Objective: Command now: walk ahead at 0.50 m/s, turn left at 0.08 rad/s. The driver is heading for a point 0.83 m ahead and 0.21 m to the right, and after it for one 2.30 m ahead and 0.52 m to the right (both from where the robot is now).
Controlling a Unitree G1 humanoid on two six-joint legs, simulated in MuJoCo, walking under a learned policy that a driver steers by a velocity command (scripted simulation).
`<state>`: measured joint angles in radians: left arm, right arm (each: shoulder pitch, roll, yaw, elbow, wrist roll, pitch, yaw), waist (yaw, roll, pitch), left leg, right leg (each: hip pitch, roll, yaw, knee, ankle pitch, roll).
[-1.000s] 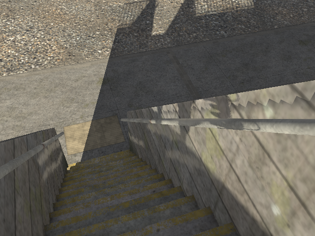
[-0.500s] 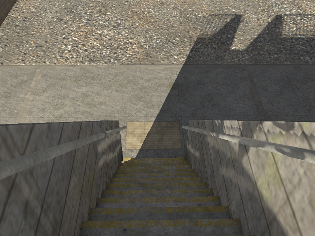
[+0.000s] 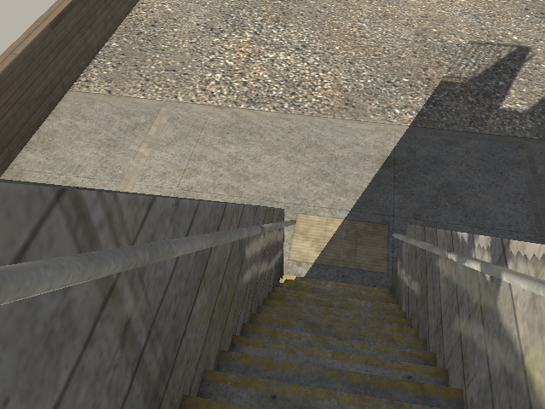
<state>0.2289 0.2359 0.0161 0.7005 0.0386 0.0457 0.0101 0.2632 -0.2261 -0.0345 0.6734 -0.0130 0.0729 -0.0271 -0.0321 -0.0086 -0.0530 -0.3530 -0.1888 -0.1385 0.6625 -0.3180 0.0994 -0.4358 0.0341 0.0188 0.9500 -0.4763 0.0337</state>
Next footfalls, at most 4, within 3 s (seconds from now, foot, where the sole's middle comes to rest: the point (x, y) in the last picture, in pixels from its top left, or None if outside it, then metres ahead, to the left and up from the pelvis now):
0.06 right None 0.00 -0.09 -0.76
0.46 left None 0.04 0.08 -0.76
0.88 right None -0.06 -0.11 -0.76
1.28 left None -0.05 0.06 -0.76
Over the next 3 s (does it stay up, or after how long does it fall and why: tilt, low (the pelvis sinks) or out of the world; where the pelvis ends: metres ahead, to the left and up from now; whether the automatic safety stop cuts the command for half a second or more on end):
stays up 0.03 -0.07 0.00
